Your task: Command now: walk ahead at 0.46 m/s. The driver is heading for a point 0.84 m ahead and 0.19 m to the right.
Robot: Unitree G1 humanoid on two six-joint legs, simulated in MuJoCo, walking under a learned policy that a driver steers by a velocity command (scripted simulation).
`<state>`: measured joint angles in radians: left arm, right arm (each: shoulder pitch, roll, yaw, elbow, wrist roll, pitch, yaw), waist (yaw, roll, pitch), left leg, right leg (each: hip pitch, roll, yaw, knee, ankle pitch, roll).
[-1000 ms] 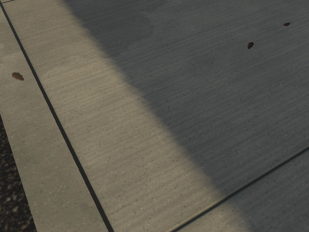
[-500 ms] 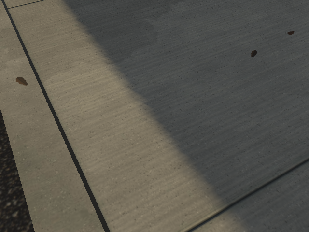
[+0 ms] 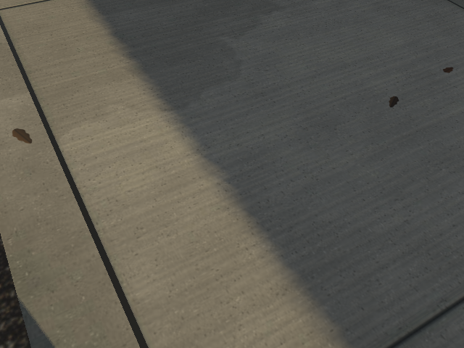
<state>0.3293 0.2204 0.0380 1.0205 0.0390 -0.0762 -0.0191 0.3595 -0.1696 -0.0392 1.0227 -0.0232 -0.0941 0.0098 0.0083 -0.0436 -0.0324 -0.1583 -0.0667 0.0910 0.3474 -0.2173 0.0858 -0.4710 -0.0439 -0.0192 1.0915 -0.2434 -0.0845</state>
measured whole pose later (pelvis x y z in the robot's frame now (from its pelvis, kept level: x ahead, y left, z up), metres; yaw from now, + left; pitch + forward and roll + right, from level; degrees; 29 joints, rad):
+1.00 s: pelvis +0.58 +0.03 -0.01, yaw -5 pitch +0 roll +0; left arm 0.40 0.19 0.05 1.04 0.01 -0.07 0.01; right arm 0.14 -0.20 -0.06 0.89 -0.03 -0.08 0.01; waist 0.04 -0.02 0.06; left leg -0.33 -0.01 0.14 0.50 -0.18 0.08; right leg -0.28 0.01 0.00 1.13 -0.37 -0.10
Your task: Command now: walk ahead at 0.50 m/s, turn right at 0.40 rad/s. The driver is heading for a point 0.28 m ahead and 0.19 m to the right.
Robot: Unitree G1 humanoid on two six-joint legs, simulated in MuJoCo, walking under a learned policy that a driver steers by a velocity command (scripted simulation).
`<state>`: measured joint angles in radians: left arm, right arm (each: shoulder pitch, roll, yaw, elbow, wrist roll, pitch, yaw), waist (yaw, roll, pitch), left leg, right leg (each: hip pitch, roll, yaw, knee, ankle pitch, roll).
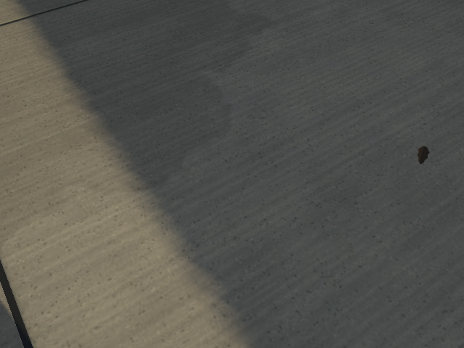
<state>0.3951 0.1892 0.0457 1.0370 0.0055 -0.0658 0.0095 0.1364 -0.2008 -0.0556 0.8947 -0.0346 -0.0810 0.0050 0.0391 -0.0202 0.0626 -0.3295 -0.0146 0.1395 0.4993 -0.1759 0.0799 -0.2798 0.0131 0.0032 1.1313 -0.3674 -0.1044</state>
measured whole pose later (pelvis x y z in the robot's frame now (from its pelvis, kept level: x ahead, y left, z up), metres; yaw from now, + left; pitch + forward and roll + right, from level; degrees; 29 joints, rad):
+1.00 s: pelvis +0.30 -0.04 +0.01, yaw -14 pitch -1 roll +0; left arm 0.26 0.17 0.02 1.04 0.01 -0.02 0.02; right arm 0.32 -0.14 -0.01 1.08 -0.01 -0.01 -0.04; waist 0.01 -0.01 0.01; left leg -0.15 0.02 0.03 0.41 -0.23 -0.01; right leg -0.19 0.05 -0.08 0.36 -0.15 -0.08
